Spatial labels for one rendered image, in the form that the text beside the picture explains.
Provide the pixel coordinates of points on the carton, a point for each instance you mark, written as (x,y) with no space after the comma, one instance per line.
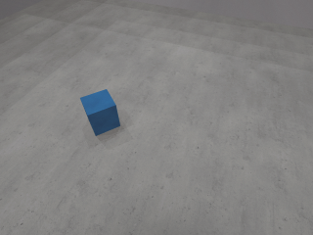
(101,111)

